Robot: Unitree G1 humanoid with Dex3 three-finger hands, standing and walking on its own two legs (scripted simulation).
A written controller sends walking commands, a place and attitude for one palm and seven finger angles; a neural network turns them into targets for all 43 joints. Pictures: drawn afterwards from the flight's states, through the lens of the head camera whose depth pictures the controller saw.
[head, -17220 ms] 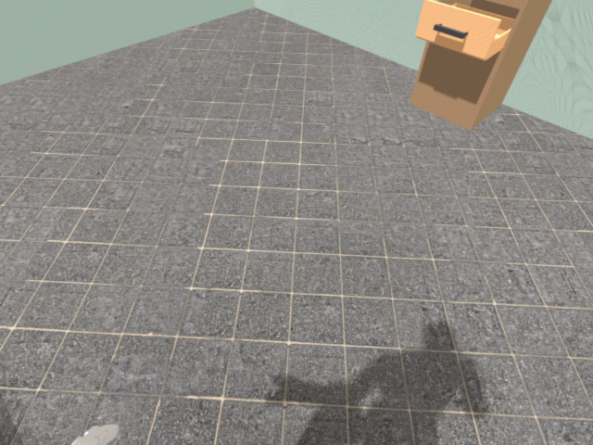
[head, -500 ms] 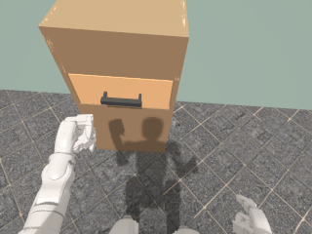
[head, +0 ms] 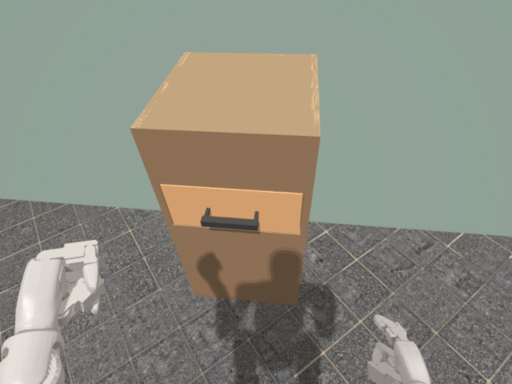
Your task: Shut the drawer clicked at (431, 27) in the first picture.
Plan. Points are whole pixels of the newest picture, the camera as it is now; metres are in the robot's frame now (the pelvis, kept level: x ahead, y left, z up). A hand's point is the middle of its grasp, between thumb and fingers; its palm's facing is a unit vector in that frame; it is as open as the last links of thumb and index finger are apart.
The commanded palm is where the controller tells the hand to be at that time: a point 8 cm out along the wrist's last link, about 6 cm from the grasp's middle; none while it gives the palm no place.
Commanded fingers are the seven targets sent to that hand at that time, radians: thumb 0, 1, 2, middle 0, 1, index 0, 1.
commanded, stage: draw the hand back to the body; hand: left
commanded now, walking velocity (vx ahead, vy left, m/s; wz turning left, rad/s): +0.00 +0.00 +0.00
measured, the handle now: (230, 217) +0.58 +0.14 -0.19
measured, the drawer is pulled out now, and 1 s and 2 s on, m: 0.00 0.00 0.00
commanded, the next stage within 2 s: step back with the hand held close in 0.30 s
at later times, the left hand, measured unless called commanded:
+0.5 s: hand (70, 294) +0.17 +0.22 +0.17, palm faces +0.40 -0.82 -0.41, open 3.3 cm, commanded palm +0.12 +0.26 +0.18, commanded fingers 0.00 0.90 0.90 -1.40 -1.60 -1.40 -1.60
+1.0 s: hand (28, 337) +0.13 +0.25 +0.16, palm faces +0.32 -0.82 -0.48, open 3.3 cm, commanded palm +0.07 +0.29 +0.18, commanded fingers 0.00 0.90 0.90 -1.40 -1.60 -1.40 -1.60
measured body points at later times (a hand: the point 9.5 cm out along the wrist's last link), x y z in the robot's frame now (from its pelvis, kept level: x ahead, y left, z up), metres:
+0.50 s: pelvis -0.01 -0.02 +0.00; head -0.03 -0.05 +0.45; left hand +0.14 +0.26 +0.19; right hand +0.18 -0.24 -0.08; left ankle +0.00 +0.09 -0.73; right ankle -0.05 -0.11 -0.73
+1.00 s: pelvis -0.06 +0.01 +0.00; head -0.03 +0.00 +0.45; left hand +0.11 +0.29 +0.19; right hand +0.12 -0.23 -0.08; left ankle +0.00 +0.09 -0.73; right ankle -0.05 -0.11 -0.73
